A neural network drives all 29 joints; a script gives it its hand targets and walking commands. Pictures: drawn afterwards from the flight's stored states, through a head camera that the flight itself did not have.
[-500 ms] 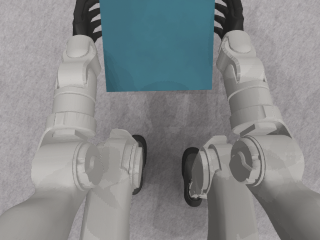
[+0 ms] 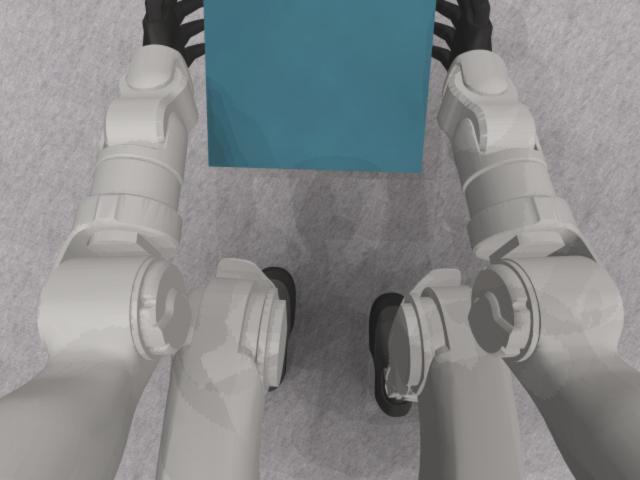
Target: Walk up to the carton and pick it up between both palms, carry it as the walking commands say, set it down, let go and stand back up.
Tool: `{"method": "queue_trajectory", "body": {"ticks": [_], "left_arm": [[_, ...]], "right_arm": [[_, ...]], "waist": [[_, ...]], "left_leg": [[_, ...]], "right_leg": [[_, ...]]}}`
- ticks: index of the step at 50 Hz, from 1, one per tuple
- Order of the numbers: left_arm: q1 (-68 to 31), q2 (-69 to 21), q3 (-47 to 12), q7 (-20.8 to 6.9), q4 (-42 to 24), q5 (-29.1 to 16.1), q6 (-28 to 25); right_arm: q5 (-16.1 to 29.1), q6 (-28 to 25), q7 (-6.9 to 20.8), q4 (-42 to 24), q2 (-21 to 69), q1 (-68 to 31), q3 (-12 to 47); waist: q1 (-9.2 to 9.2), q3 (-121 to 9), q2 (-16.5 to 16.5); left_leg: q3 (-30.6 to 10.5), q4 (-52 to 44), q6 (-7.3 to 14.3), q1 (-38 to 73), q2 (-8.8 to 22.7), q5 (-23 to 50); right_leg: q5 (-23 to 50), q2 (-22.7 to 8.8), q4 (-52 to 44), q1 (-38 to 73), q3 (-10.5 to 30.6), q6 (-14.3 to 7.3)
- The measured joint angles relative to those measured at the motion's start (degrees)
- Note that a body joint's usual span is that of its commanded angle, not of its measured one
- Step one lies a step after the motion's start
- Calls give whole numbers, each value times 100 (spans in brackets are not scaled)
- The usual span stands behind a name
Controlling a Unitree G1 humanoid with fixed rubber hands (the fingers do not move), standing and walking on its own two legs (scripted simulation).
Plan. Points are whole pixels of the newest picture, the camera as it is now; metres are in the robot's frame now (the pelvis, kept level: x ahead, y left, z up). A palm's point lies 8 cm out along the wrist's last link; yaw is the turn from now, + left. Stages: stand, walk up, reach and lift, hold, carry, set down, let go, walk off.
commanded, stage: set down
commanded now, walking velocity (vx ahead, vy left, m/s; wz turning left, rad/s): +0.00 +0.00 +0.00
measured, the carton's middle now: (316, 75) +0.53 +0.06 -0.23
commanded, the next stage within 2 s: none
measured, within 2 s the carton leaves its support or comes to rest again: rests again in 0.56 s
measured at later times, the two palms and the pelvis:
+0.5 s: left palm (168, 53) +0.52 +0.20 -0.15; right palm (459, 56) +0.54 -0.09 -0.16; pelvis +0.00 +0.00 -0.01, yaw +0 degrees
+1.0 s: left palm (169, 49) +0.53 +0.21 -0.16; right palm (458, 51) +0.55 -0.09 -0.17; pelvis +0.01 +0.00 -0.01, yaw +0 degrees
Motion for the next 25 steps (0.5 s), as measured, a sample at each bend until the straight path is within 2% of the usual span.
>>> {"method": "queue_trajectory", "body": {"ticks": [12,25], "left_arm": [[-160,169,27,-92,243,-79,-62],[-201,277,181,-213,375,-36,-143]], "right_arm": [[-5,3,76,135,-33,-193,93],[-234,-26,254,199,30,-324,-3]], "waist": [[15,222,52],[-21,315,67]], "left_leg": [[9,78,-20,26,45,-1],[23,153,-23,39,55,-48]], "right_leg": [[41,52,87,-22,6,-15],[1,71,168,-20,15,-21]]}}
